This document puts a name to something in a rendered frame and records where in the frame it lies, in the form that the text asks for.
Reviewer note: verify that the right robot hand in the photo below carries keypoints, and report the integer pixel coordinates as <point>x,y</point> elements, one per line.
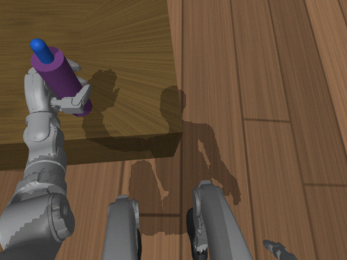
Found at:
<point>278,250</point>

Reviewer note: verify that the left robot arm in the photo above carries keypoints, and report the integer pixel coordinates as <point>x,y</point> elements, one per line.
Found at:
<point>38,218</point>

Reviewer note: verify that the left robot hand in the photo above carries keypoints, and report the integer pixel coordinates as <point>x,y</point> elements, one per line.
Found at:
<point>41,98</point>

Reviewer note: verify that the bottle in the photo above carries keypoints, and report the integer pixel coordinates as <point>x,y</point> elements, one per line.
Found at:
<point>54,68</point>

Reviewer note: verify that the right robot foot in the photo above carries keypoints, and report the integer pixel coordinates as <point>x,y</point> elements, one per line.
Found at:
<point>196,255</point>

